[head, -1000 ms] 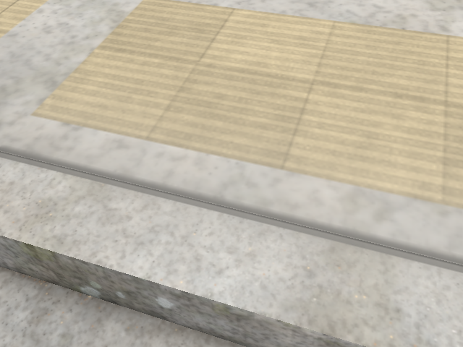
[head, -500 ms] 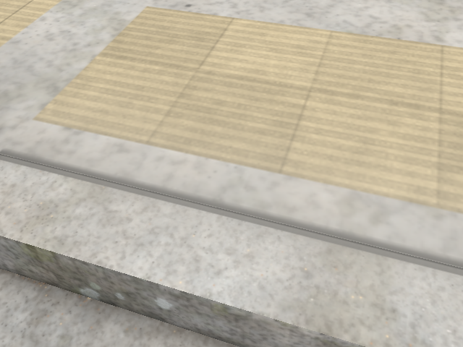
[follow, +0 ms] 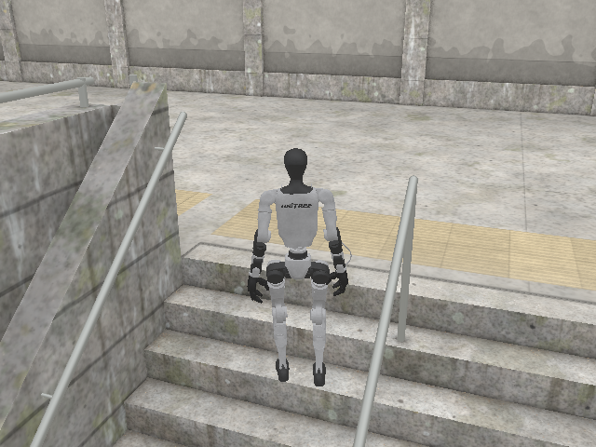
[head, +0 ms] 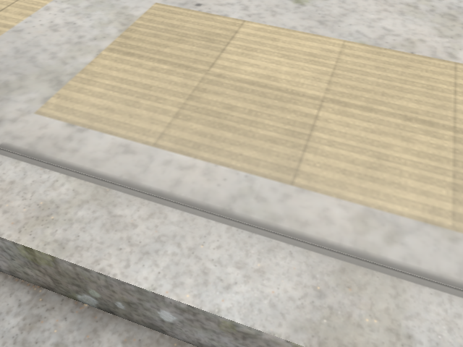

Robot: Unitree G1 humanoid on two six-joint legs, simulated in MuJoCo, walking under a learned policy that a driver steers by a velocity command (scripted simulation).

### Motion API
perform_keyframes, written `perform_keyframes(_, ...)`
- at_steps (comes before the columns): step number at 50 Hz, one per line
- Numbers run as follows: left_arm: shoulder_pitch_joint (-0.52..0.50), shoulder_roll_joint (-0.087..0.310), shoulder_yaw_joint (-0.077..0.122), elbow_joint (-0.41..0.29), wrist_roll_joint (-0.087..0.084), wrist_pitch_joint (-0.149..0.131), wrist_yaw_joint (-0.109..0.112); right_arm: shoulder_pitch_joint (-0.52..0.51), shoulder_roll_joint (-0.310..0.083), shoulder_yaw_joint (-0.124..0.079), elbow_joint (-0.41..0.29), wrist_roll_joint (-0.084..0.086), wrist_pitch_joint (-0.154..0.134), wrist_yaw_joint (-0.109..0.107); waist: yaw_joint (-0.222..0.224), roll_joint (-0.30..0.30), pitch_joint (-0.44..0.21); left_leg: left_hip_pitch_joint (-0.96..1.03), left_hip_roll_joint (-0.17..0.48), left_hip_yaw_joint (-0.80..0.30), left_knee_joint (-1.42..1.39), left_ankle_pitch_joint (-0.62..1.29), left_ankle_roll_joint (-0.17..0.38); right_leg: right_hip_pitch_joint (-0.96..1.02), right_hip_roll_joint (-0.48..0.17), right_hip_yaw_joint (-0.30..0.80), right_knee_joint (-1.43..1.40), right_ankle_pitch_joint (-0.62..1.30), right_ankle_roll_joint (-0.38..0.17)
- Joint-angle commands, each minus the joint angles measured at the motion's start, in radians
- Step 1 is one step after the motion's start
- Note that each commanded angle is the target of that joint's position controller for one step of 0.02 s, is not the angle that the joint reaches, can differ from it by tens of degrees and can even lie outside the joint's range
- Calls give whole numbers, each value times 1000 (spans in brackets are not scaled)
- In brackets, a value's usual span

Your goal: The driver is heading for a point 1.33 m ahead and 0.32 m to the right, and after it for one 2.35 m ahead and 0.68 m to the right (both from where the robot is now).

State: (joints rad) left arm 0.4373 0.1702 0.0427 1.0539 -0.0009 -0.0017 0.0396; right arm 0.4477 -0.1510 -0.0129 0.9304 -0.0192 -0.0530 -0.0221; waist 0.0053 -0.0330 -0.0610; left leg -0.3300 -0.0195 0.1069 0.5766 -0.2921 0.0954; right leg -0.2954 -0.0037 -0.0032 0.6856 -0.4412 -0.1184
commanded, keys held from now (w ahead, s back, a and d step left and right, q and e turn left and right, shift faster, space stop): w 0.88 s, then w+e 0.12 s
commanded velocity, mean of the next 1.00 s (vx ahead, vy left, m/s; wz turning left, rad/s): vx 0.46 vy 0.00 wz -0.02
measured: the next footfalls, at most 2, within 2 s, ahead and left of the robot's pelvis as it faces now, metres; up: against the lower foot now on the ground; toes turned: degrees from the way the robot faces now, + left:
right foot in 0.42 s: +0.29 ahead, -0.09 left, +0.20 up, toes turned -7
left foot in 1.02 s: +0.41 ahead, +0.28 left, +0.20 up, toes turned +0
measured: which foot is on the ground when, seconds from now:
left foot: down 0.00-0.42, up 0.44-1.00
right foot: up 0.00-0.40, down 0.42-1.00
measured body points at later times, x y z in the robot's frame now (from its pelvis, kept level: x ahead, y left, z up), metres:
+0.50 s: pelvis +0.16 -0.01 +0.11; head +0.19 +0.00 +0.56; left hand +0.35 +0.16 -0.02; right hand +0.19 -0.25 -0.03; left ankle +0.07 +0.11 -0.48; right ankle +0.25 -0.09 -0.53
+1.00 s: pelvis +0.35 +0.10 +0.21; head +0.35 +0.11 +0.66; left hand +0.37 +0.31 +0.05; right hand +0.54 -0.11 +0.11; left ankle +0.39 +0.25 -0.45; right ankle +0.25 -0.09 -0.52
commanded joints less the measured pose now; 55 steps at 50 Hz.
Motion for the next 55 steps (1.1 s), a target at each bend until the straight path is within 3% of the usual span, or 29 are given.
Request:
perform_keyframes(1,-98,51,4,-86,13,-56,-23,316,-125,-49,55,-5,3,-13,-138,345,89,373,398,-761,-469,-548,193,-620,11,-45,598,-9,5)
perform_keyframes(3,-173,13,3,-124,38,-88,-31,216,-108,-40,48,-11,-7,-13,-80,109,96,278,371,-624,-455,-377,218,-700,-24,-18,1144,76,29)
perform_keyframes(7,-387,-95,-48,-317,29,-88,-24,221,-47,-15,141,-31,-65,17,-62,10,120,348,303,-402,-357,-134,143,-1081,-21,-3,1695,56,-42)
perform_keyframes(11,-527,-142,-97,-466,-1,-62,-13,164,-44,8,155,-31,-89,33,-7,41,215,198,315,-308,-458,-157,86,-1239,-32,-13,1734,-19,-67)
perform_keyframes(14,-660,-107,-117,-562,-15,-20,-10,139,-11,31,181,21,-79,14,4,63,284,-60,230,-151,-670,80,65,-960,-90,-143,1312,61,-55)
perform_keyframes(16,-537,-139,-135,-509,-38,-14,-10,77,-44,28,163,57,-54,-13,45,126,163,-125,199,12,-693,752,107,-461,-60,-211,957,37,-92)
perform_keyframes(17,-419,-102,-127,-446,-60,-20,-11,74,-74,25,135,91,-55,-24,88,129,16,-76,217,40,-532,1447,148,-221,20,-269,883,12,-94)
perform_keyframes(19,-141,-15,-82,-359,-60,-18,0,84,-252,-37,117,108,-86,-14,216,244,-221,204,269,-12,-125,1928,153,-44,91,-250,617,-13,-60)
perform_keyframes(20,-197,3,-68,-344,-51,-47,8,190,-159,-31,91,99,-89,10,100,108,-294,-63,202,-63,163,1785,90,232,-5,-24,515,-114,-132)
perform_keyframes(21,-85,71,-38,-313,-25,-23,17,193,-216,-49,65,75,-115,47,128,47,-427,-43,137,-61,384,1558,80,248,-50,195,283,-364,-151)
perform_keyframes(22,-82,153,4,-238,0,4,22,85,-148,-56,13,31,-129,88,105,-255,-460,-231,-46,-110,862,555,40,272,-188,531,81,-420,-239)
perform_keyframes(24,-175,165,41,-172,36,16,12,-221,26,-44,-137,-34,-125,85,47,-2,-225,-477,-79,-311,1371,336,36,28,-148,489,-100,-375,-116)
perform_keyframes(25,-227,83,28,-149,47,15,13,-197,24,-41,-184,-39,-85,77,-14,47,-116,-600,-59,-319,1431,350,44,-105,-224,616,-150,-583,-81)
perform_keyframes(26,-239,-2,-48,-175,92,1,-86,-160,-54,-16,-55,55,-18,107,78,56,223,-758,-73,-513,1423,418,164,-388,-199,518,-168,-393,-99)
perform_keyframes(28,-437,-72,-71,-133,82,-30,-117,-33,8,8,-51,16,33,111,-91,80,118,-818,-95,-475,1467,354,198,-442,-141,411,-260,-259,-112)
perform_keyframes(30,-424,-62,-79,-108,91,-73,-129,-12,-54,-7,-25,-13,34,111,-129,120,-1,-803,-73,-396,1347,416,194,-416,-140,272,-301,-213,-119)
perform_keyframes(33,-327,20,-71,-90,103,-108,-128,-187,-134,-18,-44,-47,42,98,-91,-6,-75,-784,13,-240,1266,397,95,-386,-147,139,-335,-154,-119)
perform_keyframes(35,-187,18,-74,-49,97,-123,-130,-208,-122,-4,-28,-52,70,86,-30,-107,-90,-878,14,-197,1447,298,98,-210,-170,173,-346,-69,-138)
perform_keyframes(38,-50,26,-78,-3,91,-150,-126,-356,-126,12,-89,-64,64,58,54,-57,-30,-1039,72,-191,1403,136,122,37,-216,216,-342,-103,-132)
perform_keyframes(42,-38,49,-71,0,103,-146,-96,-460,-84,60,-164,-63,44,51,60,-52,8,-1116,171,-196,1265,45,105,215,-313,256,-402,-18,-119)
perform_keyframes(46,-198,128,-46,-34,94,-128,-79,-498,-59,94,-230,-100,47,85,-31,-34,20,-757,237,-182,814,14,150,56,-318,163,-517,107,-95)
perform_keyframes(47,-252,155,-37,-51,74,-120,-100,-540,-97,86,-242,-98,58,95,-41,-28,11,-531,206,-104,643,-106,98,-104,-296,118,-556,61,-109)
perform_keyframes(48,-343,173,-30,-128,81,-124,-95,-438,-145,60,-182,-70,54,99,-44,42,-44,-303,150,-59,588,179,65,-143,-203,33,-497,283,-104)
perform_keyframes(50,-442,283,9,-178,49,-114,-111,-186,-189,4,-92,-44,41,99,-182,-25,-94,77,50,41,-61,448,-39,-62,-122,-21,-208,743,-103)
perform_keyframes(51,-318,246,9,-139,77,-102,-137,-21,-209,-22,-1,-19,22,69,-192,12,-79,255,24,7,-298,504,-72,-47,-91,-54,-4,733,-86)
perform_keyframes(52,-109,96,-12,-65,99,-87,-172,181,-317,-57,87,-41,10,53,-135,150,-170,498,171,-155,-146,924,17,-199,-79,-50,332,534,-31)
perform_keyframes(53,130,-88,-58,-46,77,-84,-209,391,-453,-92,156,-63,9,58,-61,436,-359,797,456,-465,-16,1607,287,-542,68,-7,849,70,-34)
perform_keyframes(54,72,-88,-64,-40,41,-90,-213,449,-373,-82,208,-84,-1,93,-154,467,-225,734,505,-645,-49,1329,292,-880,160,162,1539,74,-73)
perform_keyframes(55,-65,-92,-67,-70,19,-95,-203,361,-309,-69,231,-70,-5,115,-147,489,-110,598,498,-559,-50,947,239,-1166,132,187,1960,96,-151)
Velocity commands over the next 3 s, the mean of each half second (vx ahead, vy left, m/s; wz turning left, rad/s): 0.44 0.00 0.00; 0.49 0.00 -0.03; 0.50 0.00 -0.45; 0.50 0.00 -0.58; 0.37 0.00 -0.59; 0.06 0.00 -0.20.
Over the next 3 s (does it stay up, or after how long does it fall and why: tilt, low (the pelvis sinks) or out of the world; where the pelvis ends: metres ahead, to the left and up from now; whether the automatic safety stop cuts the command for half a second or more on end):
stays up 1.03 -0.02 0.40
